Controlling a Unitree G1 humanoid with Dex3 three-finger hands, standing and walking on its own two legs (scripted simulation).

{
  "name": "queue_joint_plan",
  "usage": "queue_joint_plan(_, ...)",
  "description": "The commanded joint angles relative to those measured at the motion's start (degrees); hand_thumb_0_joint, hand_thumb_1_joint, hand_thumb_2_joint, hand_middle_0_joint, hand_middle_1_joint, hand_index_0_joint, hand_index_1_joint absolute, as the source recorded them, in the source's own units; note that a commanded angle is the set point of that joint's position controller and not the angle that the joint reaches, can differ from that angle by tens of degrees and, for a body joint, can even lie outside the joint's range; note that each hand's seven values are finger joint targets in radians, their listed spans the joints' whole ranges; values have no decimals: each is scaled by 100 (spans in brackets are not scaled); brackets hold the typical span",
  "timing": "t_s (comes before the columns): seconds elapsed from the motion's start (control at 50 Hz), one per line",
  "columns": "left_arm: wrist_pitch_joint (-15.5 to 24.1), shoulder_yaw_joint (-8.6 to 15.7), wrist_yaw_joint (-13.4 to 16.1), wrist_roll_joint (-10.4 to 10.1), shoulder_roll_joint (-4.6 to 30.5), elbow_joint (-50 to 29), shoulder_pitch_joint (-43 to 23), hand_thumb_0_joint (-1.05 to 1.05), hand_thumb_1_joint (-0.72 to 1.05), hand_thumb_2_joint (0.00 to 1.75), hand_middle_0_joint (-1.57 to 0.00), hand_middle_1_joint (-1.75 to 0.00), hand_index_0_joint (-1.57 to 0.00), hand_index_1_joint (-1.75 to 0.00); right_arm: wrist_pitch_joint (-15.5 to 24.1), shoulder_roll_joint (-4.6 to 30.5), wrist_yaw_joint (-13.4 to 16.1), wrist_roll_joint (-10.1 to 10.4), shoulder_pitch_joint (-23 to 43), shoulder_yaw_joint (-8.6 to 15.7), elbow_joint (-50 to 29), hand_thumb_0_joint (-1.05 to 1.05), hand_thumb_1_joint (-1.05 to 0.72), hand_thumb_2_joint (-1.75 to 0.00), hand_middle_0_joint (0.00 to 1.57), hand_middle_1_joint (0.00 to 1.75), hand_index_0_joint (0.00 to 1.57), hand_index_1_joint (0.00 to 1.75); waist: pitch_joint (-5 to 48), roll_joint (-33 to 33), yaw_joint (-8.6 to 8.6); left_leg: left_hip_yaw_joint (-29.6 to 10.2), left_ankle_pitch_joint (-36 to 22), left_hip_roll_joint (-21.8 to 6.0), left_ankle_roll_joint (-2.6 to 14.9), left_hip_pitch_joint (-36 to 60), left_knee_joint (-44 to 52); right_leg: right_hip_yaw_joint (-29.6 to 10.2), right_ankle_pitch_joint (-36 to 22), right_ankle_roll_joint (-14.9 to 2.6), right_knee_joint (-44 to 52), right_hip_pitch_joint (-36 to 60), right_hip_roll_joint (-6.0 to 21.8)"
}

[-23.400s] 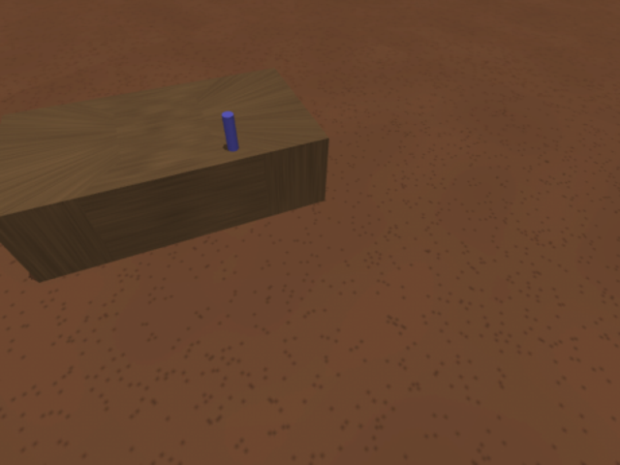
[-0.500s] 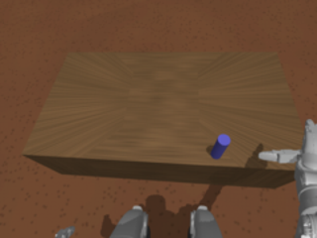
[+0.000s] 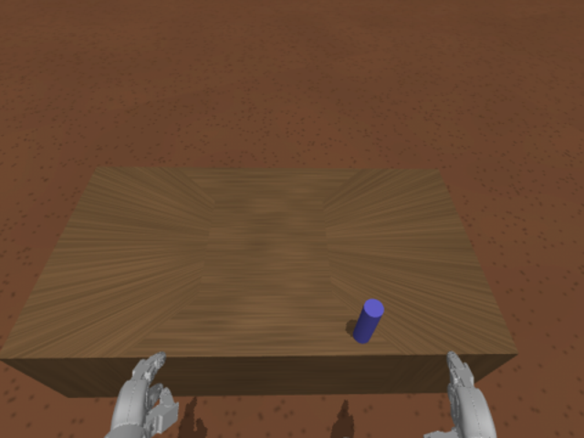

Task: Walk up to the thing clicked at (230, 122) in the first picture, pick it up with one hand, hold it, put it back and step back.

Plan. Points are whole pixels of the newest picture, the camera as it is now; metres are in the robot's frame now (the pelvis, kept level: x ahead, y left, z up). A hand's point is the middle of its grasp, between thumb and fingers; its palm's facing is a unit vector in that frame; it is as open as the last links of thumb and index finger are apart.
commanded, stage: home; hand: right
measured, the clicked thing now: (367, 322) +0.41 -0.18 -0.30
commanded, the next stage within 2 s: none
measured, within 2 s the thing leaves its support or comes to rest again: neither
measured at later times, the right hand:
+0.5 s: hand out of the picture +0.15 -0.18 -0.10, palm faces -0.03 +0.94 -0.33, open 17.4 cm
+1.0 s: hand out of the picture +0.03 -0.25 -0.11, palm faces +0.01 +0.93 -0.36, open 17.4 cm
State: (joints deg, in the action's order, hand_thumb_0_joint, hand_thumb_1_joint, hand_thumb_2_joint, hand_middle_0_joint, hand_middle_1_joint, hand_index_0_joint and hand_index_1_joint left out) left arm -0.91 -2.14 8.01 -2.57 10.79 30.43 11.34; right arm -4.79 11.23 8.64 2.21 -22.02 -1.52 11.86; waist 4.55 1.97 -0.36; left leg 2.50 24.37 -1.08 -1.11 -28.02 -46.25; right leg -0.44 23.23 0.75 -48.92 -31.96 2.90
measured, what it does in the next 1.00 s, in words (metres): stands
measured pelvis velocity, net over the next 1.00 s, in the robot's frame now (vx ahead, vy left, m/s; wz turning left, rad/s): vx -0.01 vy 0.00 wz -0.02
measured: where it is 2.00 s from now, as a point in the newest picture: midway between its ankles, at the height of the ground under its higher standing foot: outside the picture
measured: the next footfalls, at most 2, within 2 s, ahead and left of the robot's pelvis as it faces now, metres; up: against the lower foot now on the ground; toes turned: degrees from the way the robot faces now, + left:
none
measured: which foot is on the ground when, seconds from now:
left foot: down 0.00-1.00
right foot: down 0.00-1.00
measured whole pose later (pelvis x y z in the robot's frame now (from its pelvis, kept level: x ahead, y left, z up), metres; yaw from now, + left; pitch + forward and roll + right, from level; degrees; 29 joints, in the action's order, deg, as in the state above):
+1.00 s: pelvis -0.01 +0.00 +0.04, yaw -1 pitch -4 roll +0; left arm -1.3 0.3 1.0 1.7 17.9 59.0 11.0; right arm -0.1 18.3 1.3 -2.0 -13.1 0.5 59.3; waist -2.1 0.7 0.2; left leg 2.9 13.8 -2.9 -1.3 -6.9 -25.0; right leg 0.1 10.3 0.8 -23.5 -9.1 0.5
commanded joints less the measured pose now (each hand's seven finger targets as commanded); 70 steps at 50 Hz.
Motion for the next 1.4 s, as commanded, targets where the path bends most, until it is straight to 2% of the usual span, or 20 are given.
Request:
queue_joint_plan(0.0, 322, 332, 151, 63, 773, -783, -122, 0, 90, 90, -20, -30, -20, -30, 144, 797, 55, -37, 498, 478, -1459, 0, 53, -6, 5, 6, 5, 6, 512, -203, -238, 5, -1278, 160, 65, 60, 790, 195, -1017, -170, 673, 697, -207)
queue_joint_plan(0.06, 414, 332, 186, 92, 723, -822, -80, 0, 90, 90, -20, -30, -20, -30, 86, 807, 41, -71, 490, 547, -1606, 0, 53, -7, 5, 6, 5, 6, 693, -190, -197, -37, -1452, 105, 46, 151, 748, 199, -1154, -177, 579, 775, -233)
queue_joint_plan(0.08, 454, 271, 171, 94, 693, -837, -147, 0, 90, 90, -20, -30, -20, -30, 19, 549, 6, -67, 344, 357, -1217, 0, 54, -6, 5, 5, 5, 5, 435, -157, -241, -35, -1269, 104, 50, 66, 779, 206, -985, -168, 617, 637, -250)
queue_joint_plan(0.14, 523, 351, 187, 121, 776, -869, -81, 0, 90, 90, -20, -30, -20, -30, -11, 742, 28, -74, 414, 471, -1725, 0, 54, -6, 5, 5, 5, 5, 682, -22, -111, -18, -1357, 93, 75, 176, 738, 196, -1130, -144, 602, 786, -257)
queue_joint_plan(0.2, 598, 321, 144, 124, 746, -922, -117, 0, 90, 90, -20, -30, -20, -30, -150, 324, -15, -78, -169, 152, -1117, 0, 56, -5, 5, 5, 5, 5, 345, -235, -115, 37, -1266, 113, 67, 62, 755, 194, -1032, -150, 614, 570, -256)
queue_joint_plan(0.24, 612, 360, 134, 125, 779, -963, -115, 0, 90, 90, -20, -30, -20, -30, -77, 681, 28, -85, 243, 427, -1797, 0, 52, -7, 6, 6, 6, 6, 717, -32, -8, 22, -1306, 113, 93, 154, 699, 188, -1118, -126, 596, 724, -251)
queue_joint_plan(0.26, 626, 350, 120, 126, 783, -954, -107, 0, 90, 90, -20, -30, -20, -30, -153, 560, 17, -106, -183, 386, -1234, 0, 56, -5, 5, 5, 5, 5, 505, -95, -10, 64, -1226, 137, 102, 86, 686, 169, -1095, -118, 629, 601, -239)
queue_joint_plan(0.34, 664, 410, 105, 122, 819, -1002, -85, 0, 90, 90, -20, -30, -20, -30, -125, 710, 28, -112, -9, 495, -1576, 0, 56, -5, 5, 5, 5, 5, 687, -117, 40, 37, -1301, 116, 80, 200, 666, 193, -1134, -124, 557, 571, -246)
queue_joint_plan(0.36, 390, 515, -191, 868, 1265, 101, -399, 0, 90, 90, -20, -31, -20, -30, 216, 1528, -313, -756, 638, 673, 435, 0, 51, -7, 5, 6, 5, 6, 273, -452, 162, -388, -1390, -187, 134, 1071, 952, -146, -1438, -207, 788, 644, 2)
queue_joint_plan(0.38, 290, 619, -321, 915, 1334, 236, -250, 0, 90, 90, -20, -30, -20, -30, 357, 1482, -452, -780, 420, 736, 819, 0, 54, -6, 5, 5, 5, 5, 264, -448, 167, -625, -1725, -376, 222, 1265, 1070, -99, -1334, -201, 804, 608, -47)
queue_joint_plan(0.44, 235, 566, -539, 694, 1396, 399, -219, 0, 90, 90, -20, -30, -20, -30, 608, 1573, -630, -639, 681, 643, 1239, 0, 54, -6, 5, 5, 5, 5, 275, -612, -20, -770, -1598, -590, 289, 1045, 1363, -182, -1295, -190, 1079, 1199, 32)
queue_joint_plan(0.5, 221, 549, -654, 571, 1380, 762, -272, 0, 90, 90, -20, -30, -20, -30, 616, 1371, -672, -480, 908, 540, 1785, 0, 49, -9, 6, 6, 6, 6, 68, -20, 15, -485, -1215, -412, 204, 1022, 1487, -302, -1402, -183, 1540, 1442, 56)
queue_joint_plan(0.6, 127, 516, -677, 535, 1383, 1304, -209, 0, 90, 90, -20, -30, -20, -30, 599, 1525, -669, -486, 1034, 525, 2684, 0, 52, -7, 5, 6, 5, 6, -384, -192, 49, -508, -802, -476, 176, 1263, 2113, -324, -1162, -139, 2111, 1538, 21)
queue_joint_plan(0.64, 130, 529, -656, 516, 1452, 1497, -162, 0, 90, 90, -20, -30, -20, -30, 613, 1549, -664, -463, 987, 522, 2981, 0, 54, -6, 5, 5, 5, 5, -314, -121, 71, -450, -1357, -466, 162, 1453, 2110, -383, -1566, -157, 2255, 1846, 113)
queue_joint_plan(0.8, 123, 527, -616, 466, 1710, 2146, -216, 0, 90, 90, -20, -30, -20, -30, 628, 1725, -621, -405, 1124, 496, 3904, 0, 54, -6, 5, 5, 5, 5, -286, -104, 64, -406, -1910, -517, 125, 2027, 2409, -474, -2046, -145, 2785, 2238, 226)
queue_joint_plan(0.84, 110, 522, -620, 460, 1762, 2295, -183, 0, 90, 90, -20, -30, -20, -30, 602, 1745, -626, -409, 1131, 471, 4092, 0, 53, -6, 5, 5, 5, 5, -617, -40, 21, -403, -1488, -482, 113, 1852, 2543, -500, -1422, -94, 3030, 2157, 194)
queue_joint_plan(1.0, 94, 493, -642, 438, 1854, 2635, -316, 0, 90, 90, -20, -30, -20, -30, 601, 1832, -638, -392, 1205, 413, 4499, 0, 56, -5, 5, 5, 5, 5, -579, -187, 13, -446, -1407, -554, 128, 1922, 2783, -511, -1395, -94, 3163, 2366, 228)
queue_joint_plan(1.16, 85, 461, -688, 423, 1917, 2808, -484, 0, 90, 90, -20, -30, -20, -30, 563, 1882, -683, -394, 1119, 388, 4726, 0, 55, -5, 5, 5, 5, 5, -940, -182, 67, -477, -531, -501, 149, 1634, 2966, -587, -463, -64, 3396, 2022, 216)
queue_joint_plan(1.26, 73, 446, -731, 417, 1898, 2906, -432, 0, 90, 90, -20, -30, -20, -30, 573, 1932, -686, -391, 1186, 363, 4741, 0, 55, -5, 5, 5, 5, 5, -866, -297, 24, -631, -35, -585, 185, 1428, 3182, -501, -646, -72, 3192, 2111, 152)
queue_joint_plan(1.38, 111, 409, -714, 410, 1900, 3001, -432, 0, 90, 90, -20, -30, -20, -30, 625, 1998, -688, -358, 1328, 375, 4790, 0, 52, -7, 5, 6, 5, 6, -653, -195, 36, -576, -883, -599, 199, 1869, 3042, -501, -1163, -102, 3151, 2145, 235)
